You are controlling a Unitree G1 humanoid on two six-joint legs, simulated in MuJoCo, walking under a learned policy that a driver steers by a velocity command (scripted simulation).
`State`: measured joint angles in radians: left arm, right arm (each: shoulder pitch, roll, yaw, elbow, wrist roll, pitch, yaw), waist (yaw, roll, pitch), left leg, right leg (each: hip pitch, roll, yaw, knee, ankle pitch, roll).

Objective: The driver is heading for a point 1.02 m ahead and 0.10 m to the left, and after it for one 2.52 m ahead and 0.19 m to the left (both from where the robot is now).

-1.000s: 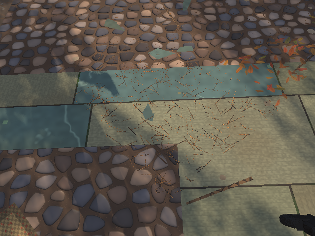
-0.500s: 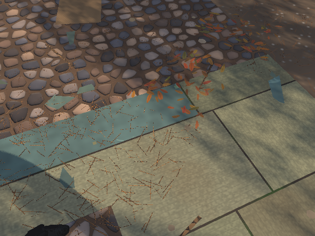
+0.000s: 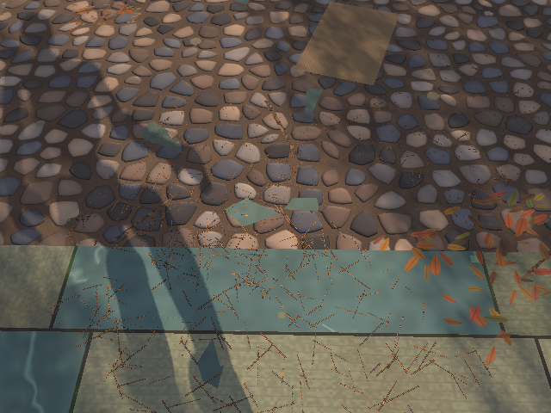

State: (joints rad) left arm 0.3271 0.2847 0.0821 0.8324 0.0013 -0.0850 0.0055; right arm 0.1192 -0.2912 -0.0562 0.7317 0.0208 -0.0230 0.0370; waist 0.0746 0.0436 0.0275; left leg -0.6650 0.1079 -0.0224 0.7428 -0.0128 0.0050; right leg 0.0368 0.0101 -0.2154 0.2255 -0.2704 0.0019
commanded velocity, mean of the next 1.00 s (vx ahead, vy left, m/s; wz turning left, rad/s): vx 0.50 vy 0.00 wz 0.23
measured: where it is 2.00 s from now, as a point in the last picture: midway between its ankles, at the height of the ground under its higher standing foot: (280, 200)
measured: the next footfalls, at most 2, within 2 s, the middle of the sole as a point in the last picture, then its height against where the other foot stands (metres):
left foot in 0.12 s outside the picture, level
right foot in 0.62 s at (304, 384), level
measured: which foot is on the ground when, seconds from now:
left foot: up 0.00-0.10, down 0.12-0.64, up 0.66-1.00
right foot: down 0.00-0.14, up 0.16-0.60, down 0.62-1.00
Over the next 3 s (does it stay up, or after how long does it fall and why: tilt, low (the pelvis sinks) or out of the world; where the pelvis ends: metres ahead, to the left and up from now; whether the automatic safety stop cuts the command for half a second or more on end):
stays up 1.65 0.10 0.00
